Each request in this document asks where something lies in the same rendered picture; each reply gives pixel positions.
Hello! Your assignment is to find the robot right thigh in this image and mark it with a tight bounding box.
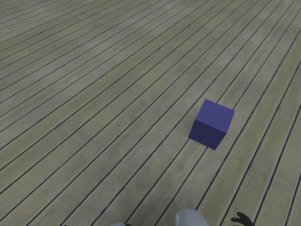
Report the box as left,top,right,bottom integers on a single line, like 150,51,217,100
175,209,210,226

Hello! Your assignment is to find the right robot hand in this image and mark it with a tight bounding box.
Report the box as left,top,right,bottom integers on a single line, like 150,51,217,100
230,212,255,226

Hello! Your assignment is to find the carton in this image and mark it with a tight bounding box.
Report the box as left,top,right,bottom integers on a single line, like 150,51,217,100
188,99,235,150

